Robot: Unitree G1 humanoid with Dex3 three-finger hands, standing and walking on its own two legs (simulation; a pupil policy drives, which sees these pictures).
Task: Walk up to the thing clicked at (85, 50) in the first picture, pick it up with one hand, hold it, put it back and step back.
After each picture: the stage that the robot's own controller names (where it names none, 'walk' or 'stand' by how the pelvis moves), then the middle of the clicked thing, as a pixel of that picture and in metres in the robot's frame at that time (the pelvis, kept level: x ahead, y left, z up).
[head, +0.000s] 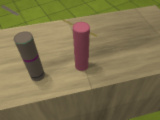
stand; (81, 49) +0.57 +0.02 -0.04
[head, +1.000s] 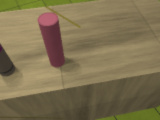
rise first; (53, 43) +0.52 +0.14 -0.01
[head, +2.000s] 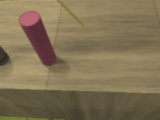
rise first; (40, 42) +0.50 +0.21 +0.00
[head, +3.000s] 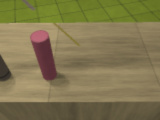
stand; (45, 58) +0.51 +0.18 -0.03
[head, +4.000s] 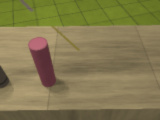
stand; (44, 64) +0.48 +0.18 -0.04
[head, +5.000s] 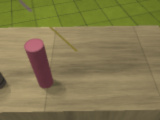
stand; (40, 66) +0.47 +0.20 -0.04
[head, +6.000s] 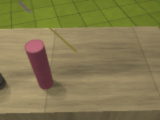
stand; (41, 67) +0.47 +0.19 -0.04
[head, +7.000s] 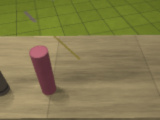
rise first; (44, 72) +0.46 +0.19 -0.04
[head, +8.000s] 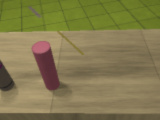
go down; (47, 68) +0.47 +0.19 -0.04
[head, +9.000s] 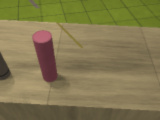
go down; (46, 59) +0.50 +0.17 -0.03
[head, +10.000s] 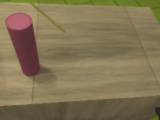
go down; (26, 49) +0.47 +0.18 +0.03
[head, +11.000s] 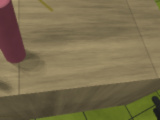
close in; (6, 33) +0.48 +0.19 +0.05
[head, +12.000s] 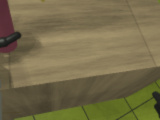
close; out of the picture +0.52 +0.18 +0.08
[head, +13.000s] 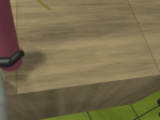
lift; (3, 34) +0.47 +0.19 +0.07
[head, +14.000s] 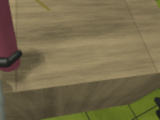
lift; (1, 34) +0.47 +0.19 +0.07
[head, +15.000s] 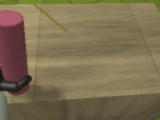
lift; (13, 58) +0.38 +0.20 +0.11
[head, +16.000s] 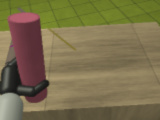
hold; (31, 62) +0.34 +0.15 +0.17
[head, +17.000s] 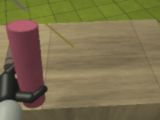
hold; (29, 68) +0.33 +0.16 +0.14
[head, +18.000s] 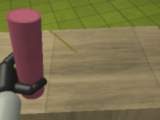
crouch; (29, 60) +0.33 +0.16 +0.18
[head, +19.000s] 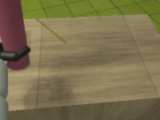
crouch; (12, 30) +0.45 +0.20 +0.16
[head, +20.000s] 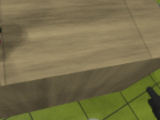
lower; out of the picture +0.54 +0.21 +0.09
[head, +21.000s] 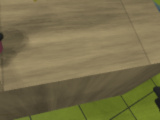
lower; out of the picture +0.53 +0.21 +0.08
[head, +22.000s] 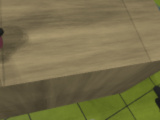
lower; out of the picture +0.53 +0.20 +0.08
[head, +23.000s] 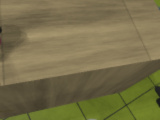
lower; out of the picture +0.54 +0.21 +0.09
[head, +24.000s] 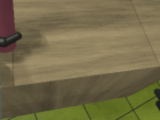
open; out of the picture +0.52 +0.18 +0.08
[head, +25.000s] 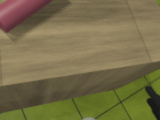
sink last; out of the picture +0.59 +0.08 +0.01
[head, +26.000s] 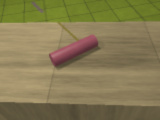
sink last; (74, 49) +0.62 +0.09 -0.07
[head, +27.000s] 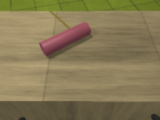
stand; (66, 38) +0.64 +0.10 -0.06
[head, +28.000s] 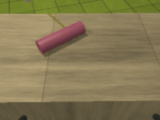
stand; (61, 36) +0.66 +0.12 -0.06
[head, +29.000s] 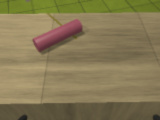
stand; (58, 34) +0.67 +0.14 -0.06
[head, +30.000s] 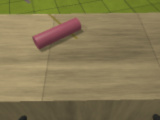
stand; (57, 32) +0.70 +0.14 -0.06
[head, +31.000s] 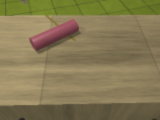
stand; (55, 34) +0.69 +0.14 -0.06
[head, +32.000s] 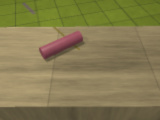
stand; (61, 44) +0.71 +0.14 -0.12
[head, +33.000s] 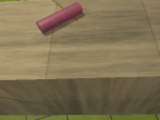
walk; (60, 17) +0.77 +0.17 -0.10
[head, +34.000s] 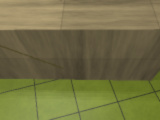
walk; out of the picture +1.04 +0.07 -0.11
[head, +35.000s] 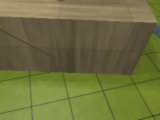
stand; out of the picture +1.28 +0.10 -0.11
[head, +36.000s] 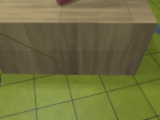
stand; out of the picture +1.27 +0.09 -0.13
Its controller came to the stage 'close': yes
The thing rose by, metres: 0.21
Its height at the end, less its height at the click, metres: -0.09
